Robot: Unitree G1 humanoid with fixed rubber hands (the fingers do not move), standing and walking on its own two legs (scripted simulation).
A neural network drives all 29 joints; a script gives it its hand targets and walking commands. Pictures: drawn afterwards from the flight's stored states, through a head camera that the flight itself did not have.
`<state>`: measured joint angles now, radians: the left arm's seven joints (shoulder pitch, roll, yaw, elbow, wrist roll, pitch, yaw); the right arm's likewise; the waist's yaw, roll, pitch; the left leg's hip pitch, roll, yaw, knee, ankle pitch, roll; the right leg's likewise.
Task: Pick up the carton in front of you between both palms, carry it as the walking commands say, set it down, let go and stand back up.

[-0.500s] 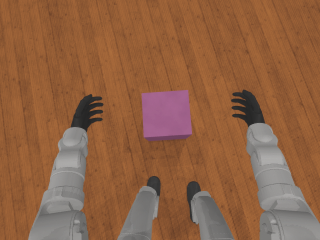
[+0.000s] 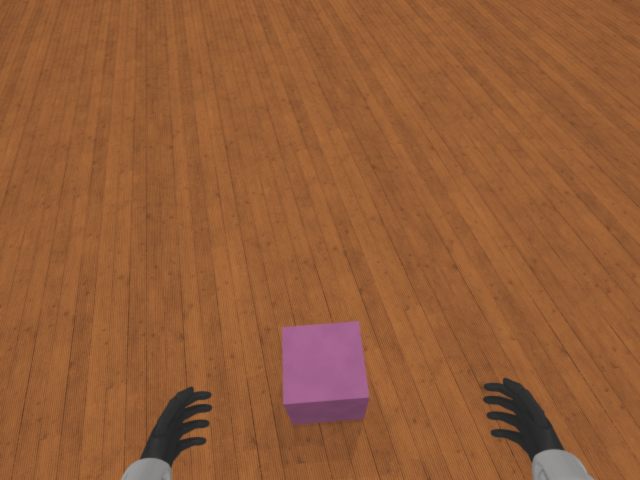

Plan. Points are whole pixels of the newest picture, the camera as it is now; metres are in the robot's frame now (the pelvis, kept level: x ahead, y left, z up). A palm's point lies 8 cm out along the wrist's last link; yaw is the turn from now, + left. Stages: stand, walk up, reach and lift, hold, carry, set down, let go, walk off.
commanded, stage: let go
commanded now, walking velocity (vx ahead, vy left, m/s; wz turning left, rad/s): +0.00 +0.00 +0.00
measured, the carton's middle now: (324, 374) +0.43 +0.05 -0.65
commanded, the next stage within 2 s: stand in 0.44 s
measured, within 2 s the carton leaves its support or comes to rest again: neither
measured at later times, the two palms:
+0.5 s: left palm (147, 453) +0.16 +0.25 -0.07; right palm (549, 466) +0.15 -0.24 -0.08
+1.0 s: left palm (116, 466) +0.15 +0.30 -0.10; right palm out of the picture +0.14 -0.27 -0.08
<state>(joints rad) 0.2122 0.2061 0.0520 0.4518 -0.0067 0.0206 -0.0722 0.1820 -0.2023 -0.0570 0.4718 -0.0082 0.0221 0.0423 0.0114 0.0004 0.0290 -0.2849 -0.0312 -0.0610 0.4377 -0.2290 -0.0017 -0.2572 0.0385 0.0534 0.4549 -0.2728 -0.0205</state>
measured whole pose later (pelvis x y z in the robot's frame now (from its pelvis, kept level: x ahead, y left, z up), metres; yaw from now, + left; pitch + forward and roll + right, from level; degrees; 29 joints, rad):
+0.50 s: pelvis +0.00 +0.01 +0.00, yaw +0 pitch -3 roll +0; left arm 0.20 0.25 0.03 0.46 0.03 0.14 -0.01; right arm 0.21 -0.23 -0.03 0.54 -0.03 0.08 0.02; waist 0.01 -0.01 0.06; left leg -0.15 -0.03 -0.05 0.49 -0.28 0.01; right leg -0.12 0.03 0.05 0.49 -0.32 -0.01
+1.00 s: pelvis +0.02 +0.02 +0.00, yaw -1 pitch +0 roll +0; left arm 0.18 0.34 0.03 0.76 0.03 0.01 0.02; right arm 0.15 -0.33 -0.03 0.80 -0.04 0.00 -0.02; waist 0.00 -0.02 0.01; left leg -0.18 -0.04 -0.03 0.48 -0.30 0.02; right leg -0.14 0.02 0.06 0.46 -0.32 0.00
